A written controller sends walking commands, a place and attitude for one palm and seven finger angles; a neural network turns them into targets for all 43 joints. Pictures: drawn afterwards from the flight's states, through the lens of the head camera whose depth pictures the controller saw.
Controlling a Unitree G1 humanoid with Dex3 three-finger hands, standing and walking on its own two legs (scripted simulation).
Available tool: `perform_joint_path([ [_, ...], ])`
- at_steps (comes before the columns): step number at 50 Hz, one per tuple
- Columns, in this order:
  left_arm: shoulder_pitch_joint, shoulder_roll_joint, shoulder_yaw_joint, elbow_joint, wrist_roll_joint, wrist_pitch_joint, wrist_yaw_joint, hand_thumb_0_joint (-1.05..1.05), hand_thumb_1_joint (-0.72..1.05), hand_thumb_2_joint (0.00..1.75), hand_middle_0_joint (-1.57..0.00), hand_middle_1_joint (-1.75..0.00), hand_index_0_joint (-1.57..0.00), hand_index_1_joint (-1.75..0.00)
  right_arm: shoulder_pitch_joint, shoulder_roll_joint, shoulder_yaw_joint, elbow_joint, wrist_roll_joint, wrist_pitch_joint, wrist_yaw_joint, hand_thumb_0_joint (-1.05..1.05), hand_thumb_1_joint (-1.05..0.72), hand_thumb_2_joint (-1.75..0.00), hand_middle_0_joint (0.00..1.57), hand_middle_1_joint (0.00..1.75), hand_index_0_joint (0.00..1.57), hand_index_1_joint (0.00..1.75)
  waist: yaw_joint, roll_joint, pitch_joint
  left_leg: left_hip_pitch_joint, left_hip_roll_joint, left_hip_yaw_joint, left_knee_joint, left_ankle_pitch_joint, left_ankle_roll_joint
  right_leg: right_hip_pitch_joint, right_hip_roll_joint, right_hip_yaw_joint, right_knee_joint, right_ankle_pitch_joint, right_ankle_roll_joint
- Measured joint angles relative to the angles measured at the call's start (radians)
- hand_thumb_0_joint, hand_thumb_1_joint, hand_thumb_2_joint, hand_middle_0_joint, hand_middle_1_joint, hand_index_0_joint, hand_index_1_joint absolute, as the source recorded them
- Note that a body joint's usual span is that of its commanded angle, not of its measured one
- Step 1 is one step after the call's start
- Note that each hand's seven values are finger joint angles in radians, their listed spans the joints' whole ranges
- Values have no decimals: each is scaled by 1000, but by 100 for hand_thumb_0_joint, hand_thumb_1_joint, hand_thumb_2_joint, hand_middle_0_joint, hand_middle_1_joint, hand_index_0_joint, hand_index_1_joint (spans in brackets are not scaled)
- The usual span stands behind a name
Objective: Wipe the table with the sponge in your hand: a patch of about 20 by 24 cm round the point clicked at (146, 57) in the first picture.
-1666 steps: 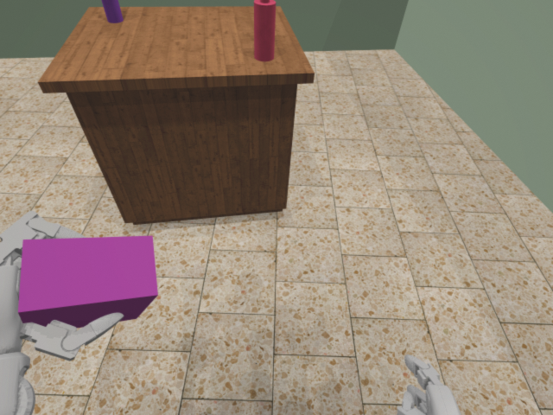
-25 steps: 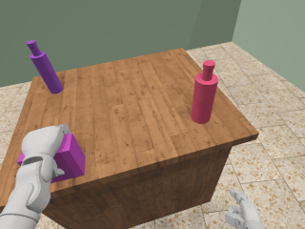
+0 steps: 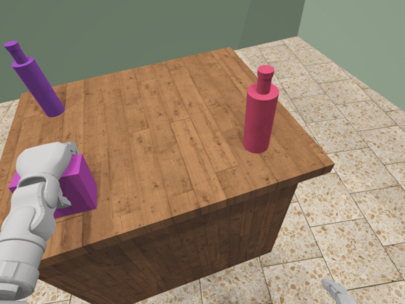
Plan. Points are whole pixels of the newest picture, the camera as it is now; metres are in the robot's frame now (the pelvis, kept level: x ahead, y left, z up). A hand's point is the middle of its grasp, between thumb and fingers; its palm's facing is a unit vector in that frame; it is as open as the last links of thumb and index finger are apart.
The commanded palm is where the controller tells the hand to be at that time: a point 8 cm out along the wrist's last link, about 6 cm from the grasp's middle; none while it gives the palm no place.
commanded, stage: wipe forward along the first lane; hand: left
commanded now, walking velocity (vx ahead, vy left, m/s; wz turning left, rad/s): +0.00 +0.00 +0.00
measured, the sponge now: (62, 193) +0.31 +0.35 +0.04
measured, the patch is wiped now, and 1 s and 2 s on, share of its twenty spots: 0.20 0.35 0.40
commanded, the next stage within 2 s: slide across to the middle lane in 0.96 s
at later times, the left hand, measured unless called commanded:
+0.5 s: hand (61, 160) +0.36 +0.36 +0.08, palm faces -0.13 +0.01 -0.99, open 10.3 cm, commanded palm +0.36 +0.36 +0.11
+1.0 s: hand (57, 142) +0.42 +0.40 +0.08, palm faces -0.14 -0.01 -0.99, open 10.3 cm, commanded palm +0.41 +0.39 +0.11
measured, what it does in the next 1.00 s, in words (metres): stands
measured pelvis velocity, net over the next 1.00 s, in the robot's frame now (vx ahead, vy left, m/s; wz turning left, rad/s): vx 0.01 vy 0.03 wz -0.01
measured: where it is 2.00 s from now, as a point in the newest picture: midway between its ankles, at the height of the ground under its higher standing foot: outside the picture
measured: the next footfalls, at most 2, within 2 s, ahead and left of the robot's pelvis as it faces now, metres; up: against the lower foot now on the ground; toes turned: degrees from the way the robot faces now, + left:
none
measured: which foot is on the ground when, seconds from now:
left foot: down 0.00-1.00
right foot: down 0.00-1.00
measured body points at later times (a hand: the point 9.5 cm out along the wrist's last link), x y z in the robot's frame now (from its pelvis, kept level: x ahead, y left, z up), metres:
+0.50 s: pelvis +0.00 +0.00 -0.01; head +0.03 -0.02 +0.44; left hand +0.37 +0.36 +0.13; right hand +0.12 -0.26 -0.14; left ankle -0.01 +0.12 -0.74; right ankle +0.03 -0.07 -0.74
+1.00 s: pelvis +0.01 +0.03 -0.01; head +0.07 +0.02 +0.44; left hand +0.42 +0.39 +0.13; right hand +0.08 -0.25 -0.14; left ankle -0.01 +0.12 -0.74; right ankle +0.03 -0.07 -0.74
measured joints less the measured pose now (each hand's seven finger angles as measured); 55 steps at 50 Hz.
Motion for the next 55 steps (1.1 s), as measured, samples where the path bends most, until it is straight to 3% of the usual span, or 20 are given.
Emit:
perform_joint_path([
  [21, -219, 60, 15, 287, 32, -92, 23, 1, -53, 104, -70, -128, -73, -128, 38, 4, 4, -3, 8, 13, 2, 1, -91, -90, 20, 30, 20, 30, -36, -19, -22, -100, 2, -6, 53, -11, 2, -91, 2, -8, 37, -4, -1],
  [31, -314, 110, 46, 417, 56, -128, 32, 2, -53, 104, -70, -128, -73, -128, 62, 1, 8, 3, 8, 27, 7, 1, -91, -90, 20, 30, 20, 30, -65, -31, -29, -142, 6, -1, 70, -20, 5, -127, 6, -3, 37, -1, 4],
  [46, -387, 148, 58, 506, 74, -164, 40, 2, -53, 104, -70, -128, -73, -129, 105, -4, -1, 16, 10, 47, 16, 1, -91, -90, 20, 30, 20, 30, -85, -34, -45, -172, -2, 11, 75, -32, 25, -150, -1, 10, 21, 0, 26],
  [55, -457, 162, 33, 550, 97, -153, 36, 2, -53, 104, -70, -128, -73, -129, 109, 4, 1, 10, 8, 52, 23, 1, -91, -90, 20, 30, 20, 30, -94, -43, -49, -192, -12, 12, 80, -39, 38, -164, -10, 12, 17, -3, 39],
])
